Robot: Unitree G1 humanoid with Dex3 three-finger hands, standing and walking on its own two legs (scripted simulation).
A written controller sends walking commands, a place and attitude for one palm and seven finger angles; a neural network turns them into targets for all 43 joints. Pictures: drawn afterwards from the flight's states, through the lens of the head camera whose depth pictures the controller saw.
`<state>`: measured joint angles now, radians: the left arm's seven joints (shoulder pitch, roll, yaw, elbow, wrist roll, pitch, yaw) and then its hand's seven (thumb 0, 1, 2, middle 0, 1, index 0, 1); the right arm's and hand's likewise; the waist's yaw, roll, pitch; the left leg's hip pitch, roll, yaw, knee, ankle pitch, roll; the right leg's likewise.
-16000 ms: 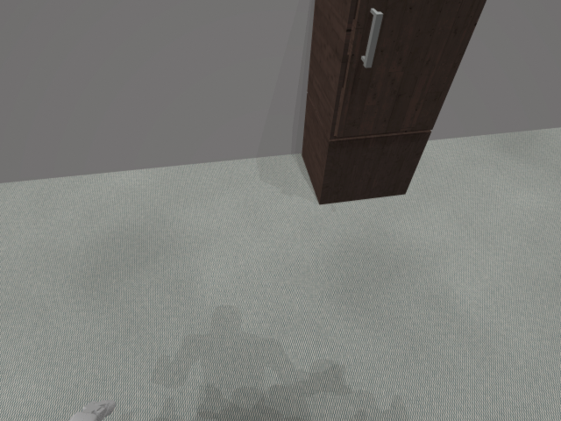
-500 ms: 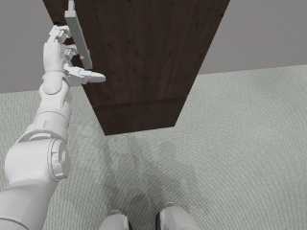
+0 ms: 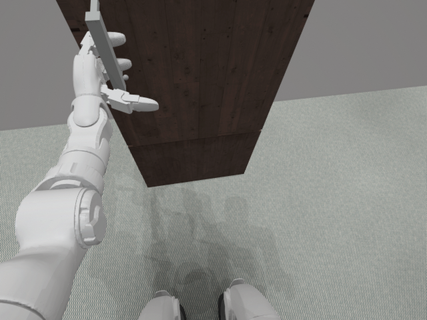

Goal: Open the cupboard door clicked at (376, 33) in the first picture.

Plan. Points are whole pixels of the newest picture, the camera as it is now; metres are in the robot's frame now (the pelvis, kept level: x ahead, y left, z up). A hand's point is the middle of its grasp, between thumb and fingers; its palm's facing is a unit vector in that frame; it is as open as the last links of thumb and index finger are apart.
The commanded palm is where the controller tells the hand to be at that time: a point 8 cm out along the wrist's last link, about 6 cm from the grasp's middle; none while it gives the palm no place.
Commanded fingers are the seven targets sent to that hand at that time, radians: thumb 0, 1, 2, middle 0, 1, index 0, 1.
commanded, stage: slide the fingers in behind the handle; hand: left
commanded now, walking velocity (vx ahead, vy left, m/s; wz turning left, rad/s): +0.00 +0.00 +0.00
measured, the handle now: (109, 50) +0.59 +0.13 +0.10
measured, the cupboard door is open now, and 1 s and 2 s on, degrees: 0 0 37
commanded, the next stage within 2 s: close the thumb around the handle in 0.14 s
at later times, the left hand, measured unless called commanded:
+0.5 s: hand (126, 76) +0.54 +0.10 +0.09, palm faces +0.05 -1.00 -0.03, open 12.1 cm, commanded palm +0.51 +0.14 +0.10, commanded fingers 0.00 0.28 0.64 -0.36 -1.28 -0.36 -1.28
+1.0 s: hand (125, 76) +0.54 +0.10 +0.09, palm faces +0.04 -1.00 -0.02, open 5.5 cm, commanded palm +0.51 +0.15 +0.10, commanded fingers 0.00 0.90 0.90 -0.40 -1.35 -0.40 -1.35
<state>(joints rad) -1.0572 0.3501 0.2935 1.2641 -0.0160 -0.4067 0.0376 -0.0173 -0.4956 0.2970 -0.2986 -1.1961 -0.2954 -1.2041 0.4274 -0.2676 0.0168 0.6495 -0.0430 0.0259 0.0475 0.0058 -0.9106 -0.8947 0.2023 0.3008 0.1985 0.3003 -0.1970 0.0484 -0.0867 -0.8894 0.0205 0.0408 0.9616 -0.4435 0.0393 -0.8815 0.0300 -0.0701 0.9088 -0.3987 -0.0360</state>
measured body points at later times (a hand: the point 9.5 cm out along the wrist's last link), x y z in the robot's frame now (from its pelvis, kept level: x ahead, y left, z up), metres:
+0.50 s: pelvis +0.00 +0.00 +0.00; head +0.13 +0.00 +0.43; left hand +0.53 +0.15 +0.09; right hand -0.01 -0.26 -0.11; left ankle +0.00 +0.09 -0.68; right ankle +0.01 -0.10 -0.68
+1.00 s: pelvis +0.01 +0.00 +0.00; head +0.13 +0.00 +0.44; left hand +0.53 +0.15 +0.09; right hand -0.02 -0.26 -0.11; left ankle +0.00 +0.09 -0.68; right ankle +0.01 -0.10 -0.68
